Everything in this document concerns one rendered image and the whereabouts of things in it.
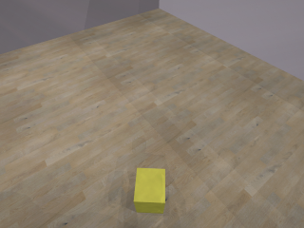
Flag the carton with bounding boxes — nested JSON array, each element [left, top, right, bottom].
[[133, 167, 165, 214]]

